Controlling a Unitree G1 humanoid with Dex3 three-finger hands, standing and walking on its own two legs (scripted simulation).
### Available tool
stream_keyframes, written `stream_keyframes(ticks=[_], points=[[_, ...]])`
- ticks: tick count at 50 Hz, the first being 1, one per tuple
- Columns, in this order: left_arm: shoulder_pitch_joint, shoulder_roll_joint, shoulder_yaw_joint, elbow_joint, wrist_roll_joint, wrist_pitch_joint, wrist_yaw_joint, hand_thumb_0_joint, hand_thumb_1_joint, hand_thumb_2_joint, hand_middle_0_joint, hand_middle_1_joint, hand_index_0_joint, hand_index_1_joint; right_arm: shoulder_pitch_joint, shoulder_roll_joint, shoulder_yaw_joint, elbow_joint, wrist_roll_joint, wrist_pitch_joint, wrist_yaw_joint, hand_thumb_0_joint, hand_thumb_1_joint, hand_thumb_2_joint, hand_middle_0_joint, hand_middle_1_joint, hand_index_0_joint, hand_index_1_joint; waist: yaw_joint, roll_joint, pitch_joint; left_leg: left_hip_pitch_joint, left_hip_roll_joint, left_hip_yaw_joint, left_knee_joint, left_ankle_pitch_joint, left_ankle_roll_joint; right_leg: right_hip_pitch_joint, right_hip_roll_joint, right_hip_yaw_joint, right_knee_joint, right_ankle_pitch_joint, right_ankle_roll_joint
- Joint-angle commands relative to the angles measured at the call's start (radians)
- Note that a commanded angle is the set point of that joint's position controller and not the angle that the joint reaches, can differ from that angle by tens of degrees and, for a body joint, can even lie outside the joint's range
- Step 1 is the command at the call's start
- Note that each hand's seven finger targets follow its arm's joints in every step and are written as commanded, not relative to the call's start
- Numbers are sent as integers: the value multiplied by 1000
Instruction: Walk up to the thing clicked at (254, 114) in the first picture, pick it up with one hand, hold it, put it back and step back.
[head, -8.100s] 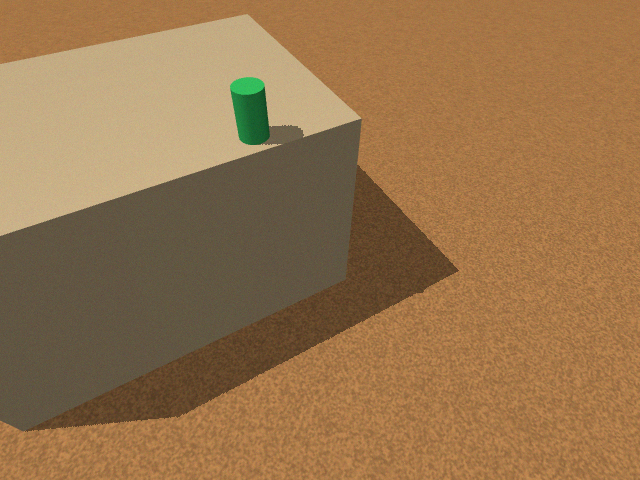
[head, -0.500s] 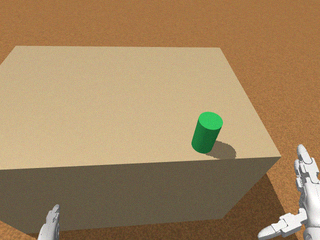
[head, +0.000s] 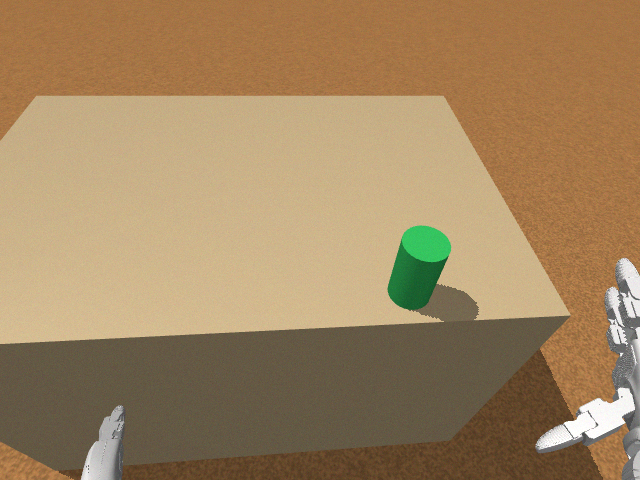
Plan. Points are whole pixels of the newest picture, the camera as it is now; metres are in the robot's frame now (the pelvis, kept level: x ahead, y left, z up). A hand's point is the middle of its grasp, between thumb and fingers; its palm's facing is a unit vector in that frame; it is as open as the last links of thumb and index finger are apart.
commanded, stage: go down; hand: right
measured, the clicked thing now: (416, 269) +0.43 -0.16 -0.01
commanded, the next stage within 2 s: none
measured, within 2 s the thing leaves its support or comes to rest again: neither
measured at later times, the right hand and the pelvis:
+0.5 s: hand (587, 296) +0.29 -0.31 +0.10, palm faces +0.08 +0.99 -0.06, open 17.7 cm; pelvis +0.01 -0.01 +0.00, yaw +0 degrees
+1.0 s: hand (590, 259) +0.34 -0.33 +0.11, palm faces +0.08 +1.00 -0.01, open 17.5 cm; pelvis +0.00 -0.01 -0.01, yaw +1 degrees
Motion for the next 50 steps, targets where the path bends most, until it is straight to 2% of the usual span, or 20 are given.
stream_keyframes(ticks=[1,3,9,11,14,16,17,18,22,24,26,27,32,33,37,38,43,46,48,50], points=[[-84,112,1,-94,-10,-50,42,0,-537,35,-50,-50,-58,-42,-284,-299,-170,-119,80,-44,75,0,601,-55,32,57,48,57,9,-24,-135,0,-29,5,-78,199,0,48,50,-20,-44,152,-43],[-109,133,2,-136,-17,-53,62,0,-537,34,-48,-49,-57,-40,-315,-306,-176,-18,115,-12,136,0,590,-53,35,56,48,56,25,17,-143,-1,-23,-2,-82,221,-4,54,49,-16,-36,173,-48],[-84,134,-39,-88,-31,-76,83,0,-539,36,-48,-48,-56,-40,-471,-384,-204,101,189,48,288,0,611,-54,31,59,45,59,13,-39,-171,-20,-29,16,-53,256,6,40,41,-8,-35,208,-43],[-72,167,-27,-136,-30,-85,88,0,-540,39,-48,-50,-56,-43,-501,-420,-223,139,203,59,321,0,609,-52,31,57,43,57,17,-18,-213,-7,-35,24,-41,282,9,57,36,-3,-30,244,-42],[-51,153,-39,-107,-33,-88,86,0,-545,44,-50,-52,-55,-48,-518,-450,-250,196,228,70,358,0,611,-60,26,60,40,60,1,-13,-205,-12,-30,20,-41,305,6,37,43,-8,-10,261,-48],[-80,196,-6,-91,-30,-94,89,0,-544,44,-49,-52,-54,-46,-567,-454,-236,199,233,80,375,0,610,-58,26,59,39,59,7,-61,-206,-36,-34,16,-30,282,15,33,34,-5,-16,251,-42],[-87,181,-22,-89,-31,-96,89,0,-546,45,-50,-54,-55,-49,-603,-450,-228,205,238,78,384,0,611,-54,27,58,40,58,12,-69,-181,-53,-40,18,-33,243,18,21,29,-3,-20,220,-40],[-90,190,-14,-89,-29,-99,90,0,-546,45,-50,-52,-54,-48,-615,-462,-235,200,235,79,388,0,601,-60,29,60,40,60,15,-62,-216,-51,-38,15,-31,246,18,32,30,-1,-14,220,-43],[-123,143,-80,-124,-29,-114,97,0,-547,47,-51,-55,-55,-51,-657,-484,-243,227,245,71,404,0,577,-67,35,62,45,62,5,-55,-256,-32,-44,17,-21,244,21,23,24,5,-2,233,-41],[-103,196,-40,-116,-28,-115,112,0,-541,44,-51,-56,-57,-49,-691,-509,-260,258,258,74,416,0,581,-69,33,63,45,63,16,-47,-296,-30,-44,14,-16,266,19,38,24,6,12,257,-42],[-78,155,-85,-113,-26,-114,116,0,-537,40,-50,-57,-59,-47,-739,-519,-259,278,263,84,428,0,560,-64,35,58,44,58,19,-59,-302,-28,-39,8,-13,286,16,30,28,3,22,265,-44],[-79,183,-62,-116,-28,-116,123,0,-535,38,-49,-56,-59,-46,-749,-553,-284,303,266,86,431,0,558,-60,39,58,47,58,18,-58,-290,-37,-38,8,-15,273,16,20,29,3,23,248,-45],[-40,190,-66,-119,-24,-123,136,0,-532,36,-49,-57,-60,-46,-807,-581,-263,394,241,105,448,0,550,-60,49,62,55,62,35,-68,-265,-71,-38,3,-15,244,18,-1,32,-1,25,204,-48],[-19,163,-89,-96,-23,-119,132,0,-532,35,-50,-58,-61,-47,-823,-578,-257,388,239,106,449,0,553,-62,42,60,49,60,32,-90,-261,-76,-40,5,-10,250,21,-4,29,0,24,217,-45],[12,183,-69,-96,-22,-126,133,0,-533,37,-50,-59,-61,-48,-855,-609,-268,456,240,113,458,0,551,-61,44,59,50,59,39,-49,-274,-87,-42,5,2,270,17,-18,27,3,41,232,-49],[-2,157,-98,-102,-21,-124,127,0,-534,39,-50,-59,-61,-48,-860,-604,-264,466,240,114,462,0,560,-61,40,57,47,57,32,-72,-278,-85,-41,4,5,280,19,-22,27,5,45,253,-45],[-21,223,-47,-113,-21,-131,134,0,-532,38,-49,-59,-61,-47,-921,-650,-275,529,234,107,470,0,556,-52,46,54,50,54,42,-68,-301,-116,-44,1,19,252,23,-23,19,11,62,243,-44],[-64,193,-84,-161,-21,-137,132,0,-533,40,-49,-58,-60,-47,-992,-678,-279,506,228,89,470,0,550,-51,47,53,51,53,34,-71,-376,-96,-45,-2,27,258,23,-7,19,13,77,252,-43],[-54,177,-103,-142,-22,-134,134,0,-535,40,-48,-56,-58,-46,-974,-694,-282,544,221,89,472,0,539,-48,53,52,54,52,26,-69,-344,-98,-45,-2,28,251,24,-40,22,11,71,237,-44],[-48,209,-81,-140,-22,-131,139,0,-530,36,-47,-56,-59,-44,-960,-716,-299,600,226,89,475,0,553,-40,53,49,55,49,28,-71,-331,-96,-44,-5,23,226,24,-61,23,9,69,196,-46]])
